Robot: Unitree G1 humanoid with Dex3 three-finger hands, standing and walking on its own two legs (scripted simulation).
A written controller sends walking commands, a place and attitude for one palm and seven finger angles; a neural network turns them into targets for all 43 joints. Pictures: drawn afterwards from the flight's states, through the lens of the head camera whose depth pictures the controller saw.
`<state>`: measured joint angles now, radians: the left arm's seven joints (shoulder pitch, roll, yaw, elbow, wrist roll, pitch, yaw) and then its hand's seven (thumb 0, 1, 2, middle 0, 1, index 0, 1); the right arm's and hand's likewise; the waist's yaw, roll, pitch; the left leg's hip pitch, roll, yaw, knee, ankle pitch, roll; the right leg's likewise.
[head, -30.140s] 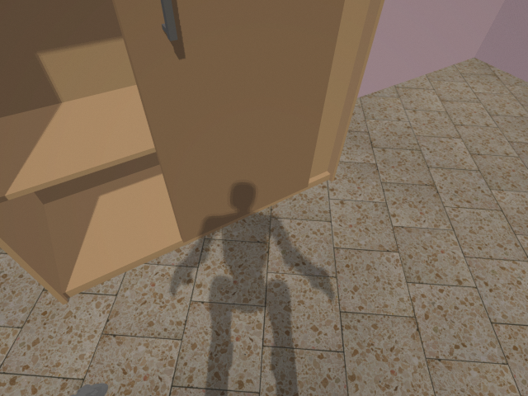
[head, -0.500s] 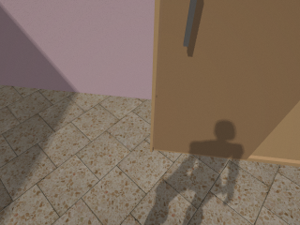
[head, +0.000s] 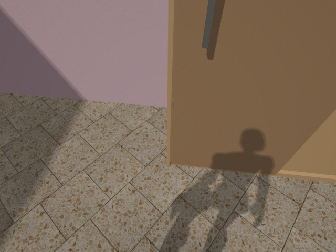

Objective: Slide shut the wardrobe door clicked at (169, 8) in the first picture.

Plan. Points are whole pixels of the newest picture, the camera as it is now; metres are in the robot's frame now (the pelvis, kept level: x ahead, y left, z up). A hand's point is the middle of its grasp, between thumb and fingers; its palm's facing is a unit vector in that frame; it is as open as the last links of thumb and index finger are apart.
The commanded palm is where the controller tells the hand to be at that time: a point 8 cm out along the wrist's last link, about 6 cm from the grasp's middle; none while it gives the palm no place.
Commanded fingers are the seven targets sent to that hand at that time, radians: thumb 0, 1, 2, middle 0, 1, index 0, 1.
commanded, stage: look to check the result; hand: right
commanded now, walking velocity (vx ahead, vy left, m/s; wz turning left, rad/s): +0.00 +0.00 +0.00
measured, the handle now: (210, 10) +0.70 -0.07 +0.24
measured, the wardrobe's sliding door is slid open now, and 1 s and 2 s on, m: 0.01 0.01 0.01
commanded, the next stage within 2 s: stand and wait in 0.28 s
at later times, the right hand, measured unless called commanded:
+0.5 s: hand out of the picture +0.07 -0.22 -0.17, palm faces -0.01 +0.96 -0.28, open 7.3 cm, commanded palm none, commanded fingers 0.00 -0.90 -0.90 0.20 0.30 0.20 0.30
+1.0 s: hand out of the picture +0.08 -0.21 -0.16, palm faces -0.01 +0.96 -0.29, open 7.3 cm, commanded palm none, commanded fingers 0.00 -0.90 -0.90 0.20 0.30 0.20 0.30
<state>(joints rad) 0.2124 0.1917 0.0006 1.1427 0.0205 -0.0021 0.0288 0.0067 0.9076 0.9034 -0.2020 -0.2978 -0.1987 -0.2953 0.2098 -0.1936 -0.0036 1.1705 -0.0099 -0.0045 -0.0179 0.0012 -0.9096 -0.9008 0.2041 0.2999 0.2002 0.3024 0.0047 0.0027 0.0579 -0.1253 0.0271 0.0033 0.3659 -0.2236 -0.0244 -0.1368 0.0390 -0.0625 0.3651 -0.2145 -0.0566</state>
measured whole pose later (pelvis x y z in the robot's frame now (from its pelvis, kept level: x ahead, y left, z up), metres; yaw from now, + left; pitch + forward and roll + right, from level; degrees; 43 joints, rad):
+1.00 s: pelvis +0.02 +0.02 +0.00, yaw -1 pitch -1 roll +0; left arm 0.12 0.29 0.00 1.14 0.02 0.00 0.02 0.01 0.91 0.90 -0.20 -0.30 -0.20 -0.30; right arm 0.12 -0.28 0.00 1.15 -0.01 -0.01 0.00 0.00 -0.91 -0.90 0.21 0.30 0.20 0.30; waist 0.01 0.00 0.05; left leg -0.07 0.01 0.02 0.30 -0.22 0.00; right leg -0.08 0.02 -0.04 0.30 -0.20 -0.03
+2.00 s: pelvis +0.01 +0.04 +0.00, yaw +0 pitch -1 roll +0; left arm 0.12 0.32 0.00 1.14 0.02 0.00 0.01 0.01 0.91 0.90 -0.20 -0.30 -0.20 -0.30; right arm 0.10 -0.31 0.00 1.14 -0.01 -0.02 0.00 0.00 -0.91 -0.90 0.21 0.30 0.20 0.30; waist 0.01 -0.01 0.06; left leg -0.06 -0.03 0.02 0.28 -0.19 0.03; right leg -0.07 -0.01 -0.04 0.28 -0.18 0.00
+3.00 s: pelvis +0.01 +0.04 +0.01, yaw +0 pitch -2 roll +0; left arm 0.11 0.33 0.00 1.13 0.02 0.00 0.01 0.01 0.91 0.90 -0.20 -0.30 -0.20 -0.30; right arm 0.10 -0.32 0.00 1.14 -0.01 -0.02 0.00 0.00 -0.91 -0.90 0.21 0.30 0.20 0.30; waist 0.01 0.00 0.05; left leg -0.05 -0.02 0.02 0.27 -0.19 0.03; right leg -0.06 -0.01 -0.04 0.27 -0.18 0.00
